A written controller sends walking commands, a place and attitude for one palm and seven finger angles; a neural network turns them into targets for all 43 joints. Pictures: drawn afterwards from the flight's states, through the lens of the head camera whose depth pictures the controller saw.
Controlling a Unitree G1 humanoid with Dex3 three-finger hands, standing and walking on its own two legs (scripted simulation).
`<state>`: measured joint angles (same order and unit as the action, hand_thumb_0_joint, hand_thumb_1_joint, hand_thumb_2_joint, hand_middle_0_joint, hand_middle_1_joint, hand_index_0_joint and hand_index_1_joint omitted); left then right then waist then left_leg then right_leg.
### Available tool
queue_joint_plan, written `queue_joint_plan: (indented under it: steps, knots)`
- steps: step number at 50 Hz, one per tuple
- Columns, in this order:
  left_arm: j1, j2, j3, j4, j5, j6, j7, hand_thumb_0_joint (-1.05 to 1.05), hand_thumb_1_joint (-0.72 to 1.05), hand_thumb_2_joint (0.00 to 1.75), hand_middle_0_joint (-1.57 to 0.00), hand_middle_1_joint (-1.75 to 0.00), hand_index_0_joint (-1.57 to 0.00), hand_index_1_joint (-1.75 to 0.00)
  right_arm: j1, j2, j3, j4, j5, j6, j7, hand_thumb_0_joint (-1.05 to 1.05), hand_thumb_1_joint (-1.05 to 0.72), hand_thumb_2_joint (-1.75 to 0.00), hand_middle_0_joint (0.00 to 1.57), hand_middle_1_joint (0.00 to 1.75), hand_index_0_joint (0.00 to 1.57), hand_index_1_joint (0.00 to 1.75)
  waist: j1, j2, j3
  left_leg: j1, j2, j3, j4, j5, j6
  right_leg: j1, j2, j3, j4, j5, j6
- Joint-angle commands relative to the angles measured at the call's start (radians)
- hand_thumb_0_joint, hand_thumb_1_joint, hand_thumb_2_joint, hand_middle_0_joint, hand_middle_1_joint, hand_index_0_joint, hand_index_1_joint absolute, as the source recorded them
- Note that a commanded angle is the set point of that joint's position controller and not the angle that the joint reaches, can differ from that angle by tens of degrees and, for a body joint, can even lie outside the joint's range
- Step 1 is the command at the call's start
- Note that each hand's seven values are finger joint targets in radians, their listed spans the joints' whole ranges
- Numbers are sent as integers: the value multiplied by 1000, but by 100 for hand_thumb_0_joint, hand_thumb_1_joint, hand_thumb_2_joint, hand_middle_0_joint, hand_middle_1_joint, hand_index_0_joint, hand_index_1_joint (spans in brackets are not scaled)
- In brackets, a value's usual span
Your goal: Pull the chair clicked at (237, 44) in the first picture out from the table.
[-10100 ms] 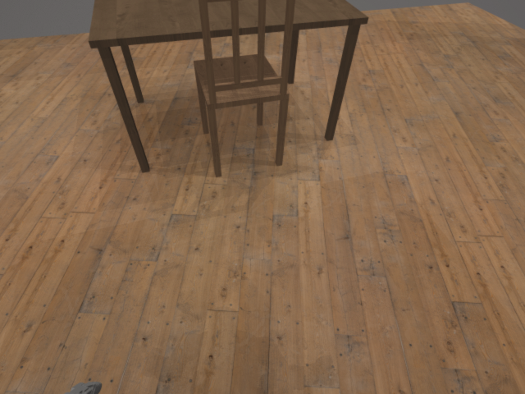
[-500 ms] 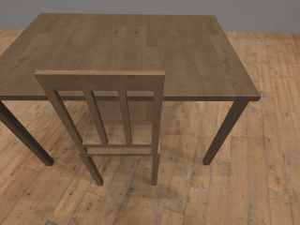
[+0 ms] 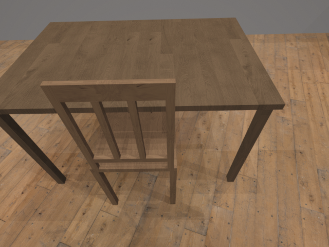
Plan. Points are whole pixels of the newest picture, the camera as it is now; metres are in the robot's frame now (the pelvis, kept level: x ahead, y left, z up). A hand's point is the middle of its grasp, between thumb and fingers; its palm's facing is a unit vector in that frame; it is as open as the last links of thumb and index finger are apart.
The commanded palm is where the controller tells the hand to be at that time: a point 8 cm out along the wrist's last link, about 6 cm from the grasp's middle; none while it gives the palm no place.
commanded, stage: look again from close up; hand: left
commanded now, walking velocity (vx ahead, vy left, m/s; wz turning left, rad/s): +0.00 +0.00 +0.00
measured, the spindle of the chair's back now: (108, 133) +0.48 +0.23 -0.07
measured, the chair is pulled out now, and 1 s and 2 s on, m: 0.00 0.00 0.00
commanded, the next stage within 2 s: raise the hand toward the chair's back in 0.76 s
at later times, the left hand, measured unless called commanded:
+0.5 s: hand out of the picture +0.03 +0.17 -0.17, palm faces +0.03 -0.97 -0.22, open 7.3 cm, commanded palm none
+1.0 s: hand (91, 241) +0.15 +0.20 -0.08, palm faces +0.26 -0.94 -0.21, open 7.4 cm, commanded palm +0.12 +0.22 -0.07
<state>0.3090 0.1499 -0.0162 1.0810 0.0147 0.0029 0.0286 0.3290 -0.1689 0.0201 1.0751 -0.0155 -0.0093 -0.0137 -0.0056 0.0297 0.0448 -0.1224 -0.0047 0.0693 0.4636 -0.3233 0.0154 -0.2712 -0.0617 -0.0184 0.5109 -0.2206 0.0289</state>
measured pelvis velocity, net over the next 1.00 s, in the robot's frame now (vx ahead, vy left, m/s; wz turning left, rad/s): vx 0.01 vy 0.00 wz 0.04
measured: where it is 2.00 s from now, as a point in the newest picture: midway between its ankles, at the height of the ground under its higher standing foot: outside the picture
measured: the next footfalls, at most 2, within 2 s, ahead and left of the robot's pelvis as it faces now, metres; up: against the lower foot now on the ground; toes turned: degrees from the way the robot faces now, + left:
none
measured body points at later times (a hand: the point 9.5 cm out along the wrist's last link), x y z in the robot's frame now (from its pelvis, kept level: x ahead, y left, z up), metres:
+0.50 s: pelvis +0.02 -0.01 +0.00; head +0.03 -0.02 +0.45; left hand +0.03 +0.22 -0.15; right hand +0.02 -0.22 -0.16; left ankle -0.05 +0.11 -0.74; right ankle +0.03 -0.14 -0.74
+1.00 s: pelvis +0.01 +0.00 -0.01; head +0.03 -0.01 +0.44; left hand +0.14 +0.25 -0.06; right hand +0.06 -0.24 -0.14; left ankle -0.04 +0.11 -0.74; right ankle +0.03 -0.14 -0.74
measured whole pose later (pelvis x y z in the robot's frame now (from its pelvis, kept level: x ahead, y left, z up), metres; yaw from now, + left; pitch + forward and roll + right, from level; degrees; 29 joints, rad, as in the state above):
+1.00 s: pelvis +0.01 +0.00 -0.01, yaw +2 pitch +1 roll +0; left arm 0.43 0.18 0.04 0.30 -0.12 -0.02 0.11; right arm 0.37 -0.20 0.00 0.92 0.02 -0.24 -0.07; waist -0.01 0.01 0.00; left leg -0.19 -0.01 0.03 0.54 -0.37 0.00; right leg -0.32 -0.07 -0.06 0.58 -0.28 0.02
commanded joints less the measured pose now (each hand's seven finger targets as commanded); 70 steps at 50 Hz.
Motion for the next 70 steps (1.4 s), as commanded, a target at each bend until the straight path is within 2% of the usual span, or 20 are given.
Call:
queue_joint_plan:
  steps: [1,14,42,43,44,45,46,47,48,49,50,52,53,56,59,61,64,65,67,70]
  knots:
    - [21,118,27,-31,-6,-27,6,0,90,90,-20,-30,-20,-30,50,-79,-18,-13,6,-19,-12,0,-90,-90,20,30,20,30,0,-42,22,-93,89,-80,-106,120,19,72,-55,63,-65,127,-67]
    - [10,107,32,-1,-6,-33,12,0,90,90,-20,-30,-20,-30,58,-50,-20,37,5,-22,-19,0,-90,-90,20,30,20,30,4,-33,4,-59,94,-72,-97,215,8,114,-65,53,-55,260,-71]
    - [12,98,34,0,-5,-27,12,0,90,90,-20,-30,-20,-30,47,-47,-20,46,6,-24,-24,0,-90,-90,20,30,20,30,10,-25,31,-54,99,-81,-125,240,11,119,-54,40,-73,227,-65]
    - [93,135,38,49,2,-42,52,0,90,90,-20,-30,-20,-30,-52,-107,-41,-26,16,-32,-18,0,-90,-90,20,30,20,30,39,-108,7,-116,125,-46,81,419,-18,137,-98,63,-23,655,-48]
    - [-688,323,133,-1522,-196,-257,38,0,88,89,-20,-30,-20,-30,-55,-261,-49,-373,69,-199,-57,0,-90,-90,20,30,20,30,-58,142,-491,107,18,-75,-42,554,-9,229,-3,13,34,503,-61]
    - [-464,394,221,-1430,-147,-232,102,0,85,88,-20,-29,-20,-29,-134,-168,-27,-313,54,-282,-89,0,-90,-90,20,30,20,30,-10,256,-409,148,45,-17,-35,521,-14,149,36,14,64,217,-65]
    - [18,44,6,-1144,-133,-87,99,0,83,87,-19,-29,-19,-29,-114,-126,-37,-349,47,-328,-78,0,-90,-90,20,30,20,30,-4,208,-280,22,57,-59,-59,608,-38,49,48,-66,76,59,-61]
    - [42,-49,-22,-1018,-167,-44,94,0,81,86,-19,-29,-19,-29,-111,-152,-44,-301,56,-337,-77,0,-90,-90,20,30,20,30,-26,32,-142,-63,49,-84,-15,525,-37,-25,36,-84,67,72,-43]
    - [-82,-1,9,-1082,-165,-96,77,0,78,85,-19,-28,-19,-28,-121,-196,-70,-355,48,-348,-68,0,-90,-90,20,30,20,30,-55,-54,-35,-167,38,-109,38,382,-31,-100,36,-94,49,74,-35]
    - [-58,13,39,-1051,-154,-158,48,0,76,84,-19,-28,-19,-28,-103,-208,-85,-379,28,-356,-60,0,-90,-90,20,30,20,30,-58,-130,-46,-239,18,-101,94,284,-24,-150,39,-106,67,58,-36]
    - [95,12,83,-974,-160,-218,11,0,74,83,-18,-27,-18,-27,-112,-202,-98,-418,24,-363,-46,0,-90,-90,20,30,20,30,-15,-179,-73,-305,5,-86,139,234,-24,-158,39,-109,103,28,-42]
    - [285,-66,73,-882,-194,-365,-93,0,69,81,-18,-27,-18,-27,-150,-184,-107,-490,16,-370,-15,0,-90,-90,20,30,20,30,37,-294,-117,-464,-5,-63,245,129,-32,-236,39,-102,215,-39,-42]
    - [324,-57,103,-892,-220,-454,-155,0,67,80,-18,-26,-18,-26,-160,-184,-116,-517,15,-366,0,0,-90,-90,20,30,20,30,55,-300,-153,-535,-12,-51,292,93,-40,-251,40,-90,266,-52,-44]
    - [342,66,235,-877,-252,-672,-328,0,60,77,-17,-25,-17,-25,-210,-196,-131,-610,19,-342,45,0,-90,-90,20,30,20,30,80,-104,-218,-670,-35,-26,431,44,-48,-306,23,-29,396,-37,-72]
    - [242,102,237,-997,-268,-628,-350,0,53,74,-16,-24,-16,-24,-244,-201,-128,-724,40,-298,37,0,-90,-90,20,30,20,30,85,-66,-267,-763,-50,-4,486,-65,-22,-373,21,10,430,-173,-63]
    - [123,152,261,-1174,-277,-600,-316,0,48,72,-16,-23,-16,-23,-231,-199,-125,-775,41,-280,21,0,-90,-90,20,30,20,30,71,-6,-359,-756,-40,-23,511,-81,-13,-384,26,33,446,-221,-61]
    - [21,154,248,-1367,-262,-621,-247,0,41,69,-15,-22,-15,-22,-172,-180,-114,-771,33,-270,-3,0,-90,-90,20,30,20,30,26,52,-411,-729,-20,-52,564,-39,-3,-419,36,32,482,-168,-61]
    - [-58,163,222,-1442,-257,-637,-242,0,39,68,-15,-22,-15,-22,-156,-186,-106,-764,27,-268,-10,0,-90,-90,20,30,20,30,-10,33,-418,-731,-13,-63,592,-35,3,-450,43,31,498,-157,-58]
    - [-74,127,159,-1431,-244,-645,-256,0,34,66,-14,-21,-14,-21,-150,-188,-92,-739,25,-277,-22,0,-90,-90,20,30,20,30,-46,56,-390,-737,-4,-78,619,-45,5,-505,44,23,498,-166,-56]
    - [-79,136,128,-1353,-254,-603,-322,0,27,63,-14,-20,-14,-20,-142,-207,-79,-707,30,-293,-37,0,-90,-90,20,30,20,30,-67,32,-386,-766,0,-97,641,-65,9,-529,52,9,504,-191,-53]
